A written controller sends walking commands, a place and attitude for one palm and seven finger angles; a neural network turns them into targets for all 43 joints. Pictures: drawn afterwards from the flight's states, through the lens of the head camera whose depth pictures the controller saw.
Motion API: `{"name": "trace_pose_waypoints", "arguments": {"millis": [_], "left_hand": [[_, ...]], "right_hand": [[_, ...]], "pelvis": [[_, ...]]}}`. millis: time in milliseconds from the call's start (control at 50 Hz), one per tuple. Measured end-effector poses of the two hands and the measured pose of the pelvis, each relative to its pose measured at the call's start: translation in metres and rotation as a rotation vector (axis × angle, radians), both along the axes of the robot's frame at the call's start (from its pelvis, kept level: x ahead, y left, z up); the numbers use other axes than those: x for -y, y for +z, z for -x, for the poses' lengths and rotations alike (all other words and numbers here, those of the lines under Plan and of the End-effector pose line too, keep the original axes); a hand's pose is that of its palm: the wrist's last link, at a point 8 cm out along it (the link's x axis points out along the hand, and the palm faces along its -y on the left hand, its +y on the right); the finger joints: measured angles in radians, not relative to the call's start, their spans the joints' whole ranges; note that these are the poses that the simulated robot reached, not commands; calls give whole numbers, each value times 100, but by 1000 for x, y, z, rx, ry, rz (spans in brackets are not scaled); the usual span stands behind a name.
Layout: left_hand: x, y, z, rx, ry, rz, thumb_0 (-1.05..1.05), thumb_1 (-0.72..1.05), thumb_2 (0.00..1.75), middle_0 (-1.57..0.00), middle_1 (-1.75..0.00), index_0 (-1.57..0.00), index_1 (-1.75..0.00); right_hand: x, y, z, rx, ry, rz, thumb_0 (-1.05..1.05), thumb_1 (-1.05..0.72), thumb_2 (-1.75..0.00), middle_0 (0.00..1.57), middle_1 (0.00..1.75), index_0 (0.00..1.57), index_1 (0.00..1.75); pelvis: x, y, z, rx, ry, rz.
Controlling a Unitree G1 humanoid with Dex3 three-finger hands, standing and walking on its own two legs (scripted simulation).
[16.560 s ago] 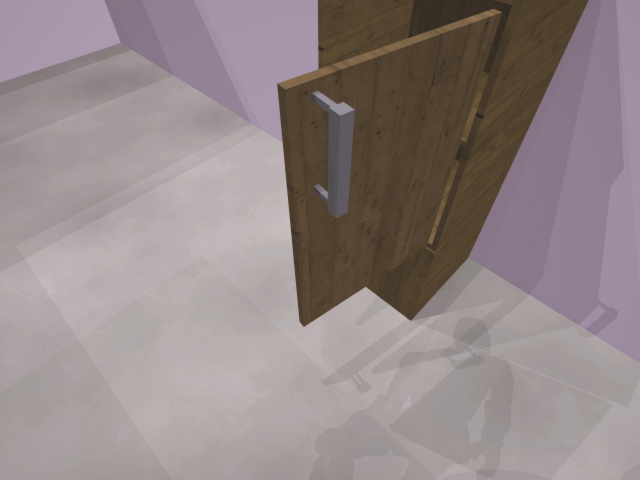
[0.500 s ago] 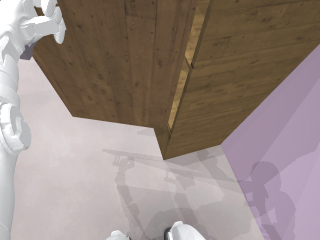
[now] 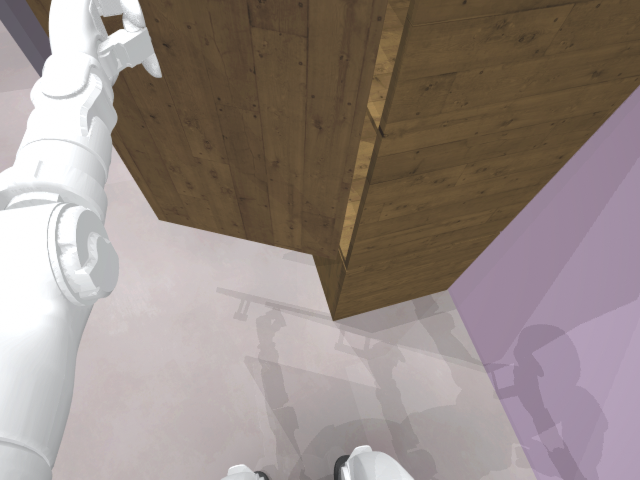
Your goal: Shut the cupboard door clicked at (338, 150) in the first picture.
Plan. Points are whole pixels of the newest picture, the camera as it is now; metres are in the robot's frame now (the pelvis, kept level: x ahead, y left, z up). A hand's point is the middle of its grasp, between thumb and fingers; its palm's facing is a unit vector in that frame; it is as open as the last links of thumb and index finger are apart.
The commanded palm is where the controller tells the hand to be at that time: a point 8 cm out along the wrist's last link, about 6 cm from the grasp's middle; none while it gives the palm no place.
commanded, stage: pull the fist back off the door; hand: left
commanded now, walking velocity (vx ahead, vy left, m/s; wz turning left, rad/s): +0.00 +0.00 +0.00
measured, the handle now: (39, 20) +0.63 +0.22 +0.17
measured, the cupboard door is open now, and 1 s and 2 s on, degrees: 61 61 61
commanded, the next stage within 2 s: draw the hand back to the body in 0.56 s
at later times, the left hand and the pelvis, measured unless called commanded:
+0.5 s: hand (139, 97) +0.49 +0.11 +0.18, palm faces -0.03 -1.00 -0.01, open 3.1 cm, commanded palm +0.47 +0.16 +0.18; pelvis +0.02 +0.00 +0.02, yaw -1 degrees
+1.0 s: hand (95, 157) +0.42 +0.14 +0.18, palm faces -0.02 -1.00 -0.02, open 3.1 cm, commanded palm +0.38 +0.20 +0.19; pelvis +0.00 -0.01 +0.02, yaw -1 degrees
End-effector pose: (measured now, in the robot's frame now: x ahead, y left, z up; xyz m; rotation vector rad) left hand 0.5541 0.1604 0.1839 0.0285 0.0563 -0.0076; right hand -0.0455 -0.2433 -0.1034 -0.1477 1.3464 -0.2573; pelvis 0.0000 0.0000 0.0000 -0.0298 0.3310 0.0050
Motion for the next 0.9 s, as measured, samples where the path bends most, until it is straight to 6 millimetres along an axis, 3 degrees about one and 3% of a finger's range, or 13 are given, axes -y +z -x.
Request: {"name": "trace_pose_waypoints", "arguments": {"millis": [140,260,360,560,660,760,900], "left_hand": [[3,-4,5,6,-16,26,2,90,91,-129,-150,-130,-150],[1,-9,22,46,-24,23,2,90,90,-129,-150,-130,-150],[-2,-12,45,57,-26,16,2,90,90,-129,-150,-130,-150],[-6,-5,91,61,-22,11,2,90,90,-130,-150,-131,-150],[-3,1,98,46,-23,-1,2,90,90,-130,-150,-131,-150],[1,8,98,66,-31,14,2,90,90,-130,-150,-131,-150],[-17,-1,119,92,-20,14,2,90,90,-130,-150,-130,-150]], "right_hand": [[-2,7,29,-71,-63,-9,0,-91,-90,21,30,20,30],[7,10,22,-59,-76,4,0,-91,-90,21,30,20,30],[18,7,-14,34,-51,19,1,-91,-90,21,30,20,30],[22,12,-124,331,69,20,1,-91,-90,20,30,20,30],[15,19,-154,421,132,16,0,-91,-90,20,30,20,30],[11,18,-150,435,145,5,0,-91,-90,21,30,20,30],[12,10,-112,373,67,-18,1,-91,-90,21,30,20,30]], "pelvis": [[1,6,-8,31,-24,-5],[2,11,-16,67,-37,-10],[2,15,-20,107,-33,-11],[3,18,-14,189,-6,-19],[5,17,-4,205,16,-23],[5,16,3,198,14,-27],[5,19,0,218,-25,-31]]}}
